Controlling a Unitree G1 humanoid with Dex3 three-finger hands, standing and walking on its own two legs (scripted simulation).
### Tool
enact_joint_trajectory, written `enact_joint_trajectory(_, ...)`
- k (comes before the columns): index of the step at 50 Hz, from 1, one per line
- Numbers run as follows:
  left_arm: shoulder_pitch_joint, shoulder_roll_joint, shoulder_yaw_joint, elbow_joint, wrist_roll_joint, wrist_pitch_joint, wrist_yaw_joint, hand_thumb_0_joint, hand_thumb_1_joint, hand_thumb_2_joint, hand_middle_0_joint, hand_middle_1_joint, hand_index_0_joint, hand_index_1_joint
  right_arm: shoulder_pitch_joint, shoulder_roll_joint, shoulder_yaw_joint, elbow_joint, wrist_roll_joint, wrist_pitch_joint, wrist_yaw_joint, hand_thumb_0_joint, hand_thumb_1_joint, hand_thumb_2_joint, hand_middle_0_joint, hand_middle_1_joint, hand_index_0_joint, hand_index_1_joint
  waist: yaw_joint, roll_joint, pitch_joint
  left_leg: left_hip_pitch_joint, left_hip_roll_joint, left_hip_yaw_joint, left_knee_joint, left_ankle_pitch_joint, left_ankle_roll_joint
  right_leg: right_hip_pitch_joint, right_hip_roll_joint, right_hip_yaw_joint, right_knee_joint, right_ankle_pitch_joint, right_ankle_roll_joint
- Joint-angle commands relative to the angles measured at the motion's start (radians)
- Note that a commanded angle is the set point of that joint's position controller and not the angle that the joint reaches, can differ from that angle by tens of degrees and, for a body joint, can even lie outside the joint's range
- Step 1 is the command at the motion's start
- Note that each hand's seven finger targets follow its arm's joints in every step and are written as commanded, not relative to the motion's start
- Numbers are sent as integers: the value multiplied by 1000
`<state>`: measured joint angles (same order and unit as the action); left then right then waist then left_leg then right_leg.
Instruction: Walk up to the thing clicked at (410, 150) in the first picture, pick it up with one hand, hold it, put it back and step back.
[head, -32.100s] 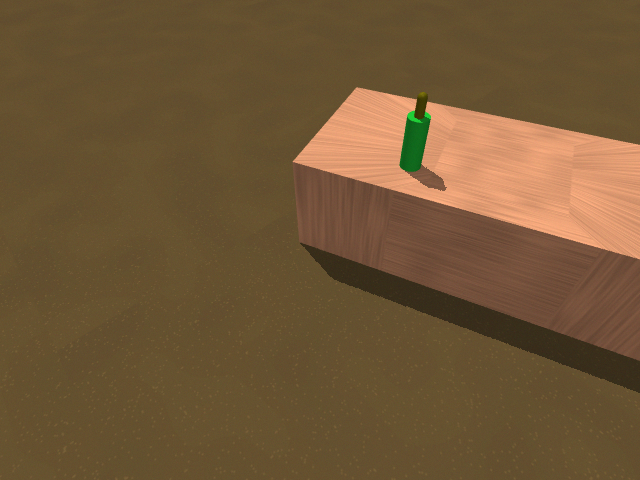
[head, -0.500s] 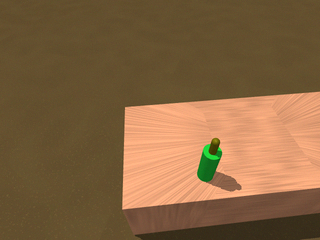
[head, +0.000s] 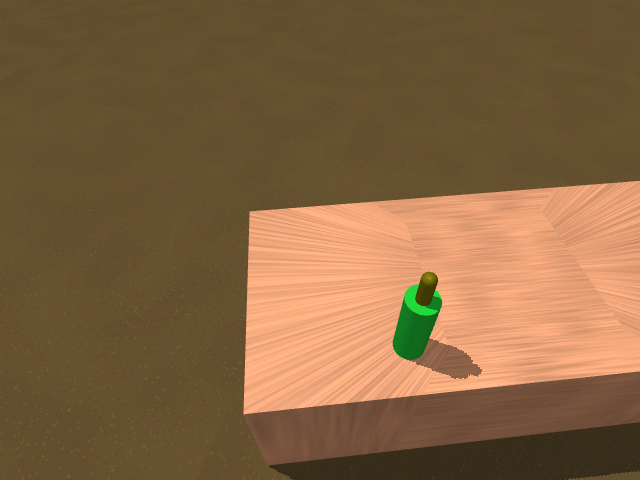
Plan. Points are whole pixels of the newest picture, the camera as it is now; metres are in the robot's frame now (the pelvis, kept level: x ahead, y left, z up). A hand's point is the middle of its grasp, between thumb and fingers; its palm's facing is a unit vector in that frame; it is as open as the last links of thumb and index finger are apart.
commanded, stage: stand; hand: right
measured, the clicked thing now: (418, 314) +0.48 -0.18 -0.23
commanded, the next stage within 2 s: step back in 0.08 s
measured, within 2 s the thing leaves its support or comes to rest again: neither
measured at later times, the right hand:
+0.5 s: hand out of the picture -0.01 -0.23 -0.16, palm faces +0.00 +0.90 -0.43, open 7.4 cm
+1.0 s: hand out of the picture -0.11 -0.25 -0.16, palm faces +0.09 +0.93 -0.37, open 7.4 cm
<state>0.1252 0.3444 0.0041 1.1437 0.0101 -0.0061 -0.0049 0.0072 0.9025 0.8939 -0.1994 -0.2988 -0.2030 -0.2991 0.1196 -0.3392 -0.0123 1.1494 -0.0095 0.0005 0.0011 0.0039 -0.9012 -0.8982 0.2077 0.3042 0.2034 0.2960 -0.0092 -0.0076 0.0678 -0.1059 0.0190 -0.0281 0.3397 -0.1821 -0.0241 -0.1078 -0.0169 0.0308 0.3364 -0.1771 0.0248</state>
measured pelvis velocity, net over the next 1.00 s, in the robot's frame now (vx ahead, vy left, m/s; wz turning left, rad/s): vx -0.19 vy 0.03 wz -0.11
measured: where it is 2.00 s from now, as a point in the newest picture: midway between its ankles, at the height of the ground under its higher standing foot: outside the picture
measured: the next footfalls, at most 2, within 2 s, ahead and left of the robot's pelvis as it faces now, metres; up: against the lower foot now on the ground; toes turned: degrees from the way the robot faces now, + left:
right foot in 0.84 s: -0.16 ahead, -0.09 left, +0.00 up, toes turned -3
left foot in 1.22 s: -0.23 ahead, +0.15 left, +0.00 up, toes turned -3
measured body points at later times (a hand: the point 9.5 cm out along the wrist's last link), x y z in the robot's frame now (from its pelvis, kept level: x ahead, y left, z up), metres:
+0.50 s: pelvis -0.07 +0.05 -0.02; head +0.00 +0.08 +0.42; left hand +0.09 +0.36 -0.16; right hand -0.01 -0.28 -0.13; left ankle -0.02 +0.13 -0.75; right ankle -0.05 -0.12 -0.69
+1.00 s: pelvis -0.19 +0.03 -0.01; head -0.16 +0.02 +0.43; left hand -0.11 +0.34 -0.13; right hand -0.12 -0.29 -0.14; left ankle -0.12 +0.15 -0.69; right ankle -0.20 -0.08 -0.75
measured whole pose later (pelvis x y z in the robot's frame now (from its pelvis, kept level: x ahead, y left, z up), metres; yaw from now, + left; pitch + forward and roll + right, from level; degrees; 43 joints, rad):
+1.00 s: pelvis -0.19 +0.03 -0.01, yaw -6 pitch -3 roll +2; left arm 0.25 0.35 0.08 0.90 0.04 0.06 -0.02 0.01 0.90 0.89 -0.20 -0.30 -0.21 -0.30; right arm 0.14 -0.39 -0.06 0.92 -0.01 0.06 -0.01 0.00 -0.90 -0.90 0.21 0.30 0.20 0.30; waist 0.03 0.00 0.12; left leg -0.51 -0.11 -0.08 0.99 -0.42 0.00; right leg -0.23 -0.01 0.07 0.59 -0.31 -0.02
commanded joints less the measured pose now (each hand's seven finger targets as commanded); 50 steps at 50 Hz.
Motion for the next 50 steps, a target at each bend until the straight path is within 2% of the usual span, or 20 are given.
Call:
enact_joint_trajectory(1,-41,209,36,-65,0,-22,16,0,900,900,-200,-300,-200,-300,-31,-219,-33,-54,-1,-23,-12,0,-900,-900,200,300,200,300,5,11,-75,1,101,-63,-57,85,37,7,-103,70,-53,89,-40)
enact_joint_trajectory(3,-34,209,35,-66,-1,-22,16,0,900,900,-200,-300,-200,-300,-34,-221,-32,-55,0,-24,-12,0,-900,-900,200,300,200,300,7,14,-64,-2,99,-65,-63,93,37,0,-99,66,-53,96,-39)
enact_joint_trajectory(4,-42,278,88,-88,-15,-8,20,0,900,900,-200,-300,-200,-300,-71,-271,-54,-71,-1,-6,-8,0,-900,-900,200,300,200,300,14,8,43,-85,79,-70,43,220,66,-93,-81,76,29,238,-43)
enact_joint_trajectory(8,-28,269,98,-141,-16,2,25,0,900,900,-200,-300,-200,-300,-21,-242,-63,-107,15,8,-8,0,-900,-900,200,300,200,300,-2,-31,-89,-56,55,-30,186,253,81,-69,-112,100,79,326,-112)
enact_joint_trajectory(16,-162,305,111,-273,12,33,23,0,900,900,-200,-300,-200,-300,93,-226,-86,-158,1,37,3,0,-900,-900,200,300,200,300,-36,-208,-139,-45,-49,7,458,-194,82,-280,-264,215,109,218,-236)
enact_joint_trajectory(18,-177,283,105,-298,11,41,23,0,900,900,-200,-300,-200,-300,127,-250,-94,-165,0,32,5,0,-900,-900,200,300,200,300,-57,-147,-120,-59,18,-59,340,-69,112,-322,-186,165,229,72,-183)
enact_joint_trajectory(19,-170,239,97,-307,2,47,27,0,900,900,-200,-300,-200,-300,103,-311,-103,-180,-7,23,4,0,-900,-900,200,300,200,300,-60,72,-82,-150,177,-264,79,147,165,-314,-2,77,433,-110,-102)
enact_joint_trajectory(20,-136,199,94,-307,3,51,35,0,900,900,-200,-300,-200,-300,70,-380,-115,-190,-13,11,2,0,-900,-900,200,300,200,300,-33,197,-71,-126,304,-452,-28,319,206,-373,139,73,602,-399,-66)
enact_joint_trajectory(22,-64,225,104,-277,9,59,49,0,900,900,-200,-300,-200,-300,33,-392,-122,-226,-28,2,-9,0,-900,-900,200,300,200,300,-15,165,-104,-145,342,-516,-22,304,247,-369,141,193,804,-457,-60)
enact_joint_trajectory(26,38,231,106,-262,-6,64,38,0,900,900,-200,-300,-200,-300,-63,-289,-103,-272,-29,-6,-29,0,-900,-900,200,300,200,300,57,134,-118,-39,214,-247,58,303,209,-413,123,185,901,-293,-47)
enact_joint_trajectory(30,16,220,115,-301,4,54,33,0,900,900,-200,-300,-200,-300,21,-259,-100,-283,-20,-4,-34,0,-900,-900,200,300,200,300,2,108,-134,70,211,-212,98,366,239,-415,111,165,814,-297,4)
enact_joint_trajectory(34,22,218,115,-327,3,52,25,0,900,900,-200,-300,-200,-300,48,-291,-107,-298,-18,2,-32,0,-900,-900,200,300,200,300,-29,149,-133,96,249,-225,82,278,268,-367,85,124,637,-337,16)
enact_joint_trajectory(39,122,216,122,-291,6,47,10,0,900,900,-200,-300,-200,-300,15,-312,-113,-326,-22,17,-25,0,-900,-900,200,300,200,300,-9,188,-170,-16,237,-199,68,95,227,-178,41,28,341,-275,-15)
enact_joint_trajectory(42,254,216,134,-238,13,51,-1,0,900,900,-200,-300,-200,-300,-47,-321,-118,-340,-16,30,-17,0,-900,-900,200,300,200,300,49,175,-166,-197,216,-174,56,-109,161,-14,33,-16,174,-138,-64)
enact_joint_trajectory(43,256,245,144,-241,28,49,-1,0,900,900,-200,-300,-200,-300,-43,-291,-110,-340,-8,32,-16,0,-900,-900,200,300,200,300,48,92,-140,-290,165,-148,123,-196,105,-4,-24,88,99,-199,-95)
enact_joint_trajectory(44,207,293,157,-277,38,43,-2,0,900,900,-200,-300,-200,-300,-38,-247,-97,-348,-2,30,-16,0,-900,-900,200,300,200,300,41,-104,-71,-422,24,-77,292,-309,49,-62,-172,353,-13,-310,-158)
enact_joint_trajectory(45,97,388,172,-330,40,47,-2,0,900,900,-200,-300,-200,-300,-88,-238,-102,-353,-1,30,-27,0,-900,-900,200,300,200,300,75,-309,17,-391,-121,-6,570,-392,9,-321,-345,538,-147,-412,-292)
enact_joint_trajectory(46,2,387,172,-379,45,39,3,0,900,900,-200,-300,-200,-300,-47,-282,-118,-333,-8,31,-31,0,-900,-900,200,300,200,300,43,-281,74,-333,-90,-92,748,-380,3,-446,-396,581,-169,-382,-340)
enact_joint_trajectory(48,-72,283,145,-410,31,26,11,0,900,900,-200,-300,-200,-300,36,-272,-107,-292,5,30,-18,0,-900,-900,200,300,200,300,-14,-130,81,-314,-141,-133,812,-260,9,-396,-231,302,-74,-110,-246)
enact_joint_trajectory(50,-112,241,146,-407,29,28,18,0,900,900,-200,-300,-200,-300,104,-224,-87,-283,9,21,-25,0,-900,-900,200,300,200,300,-49,-145,17,-348,-168,-123,823,-215,15,-276,-143,138,-9,79,-166)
